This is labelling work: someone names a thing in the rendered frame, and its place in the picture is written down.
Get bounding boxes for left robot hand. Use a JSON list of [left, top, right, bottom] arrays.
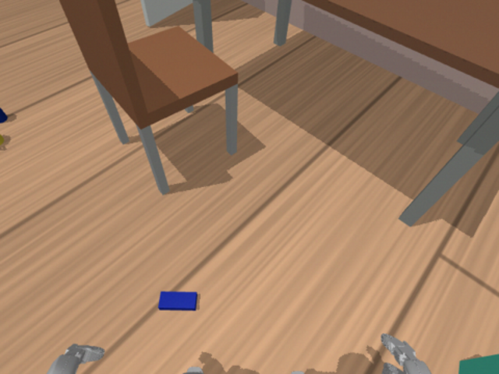
[[47, 344, 104, 374]]

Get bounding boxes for chair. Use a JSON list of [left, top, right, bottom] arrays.
[[59, 0, 238, 195]]

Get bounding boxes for right robot hand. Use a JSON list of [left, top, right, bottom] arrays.
[[380, 333, 431, 374]]

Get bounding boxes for table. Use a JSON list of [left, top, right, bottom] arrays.
[[193, 0, 499, 227]]

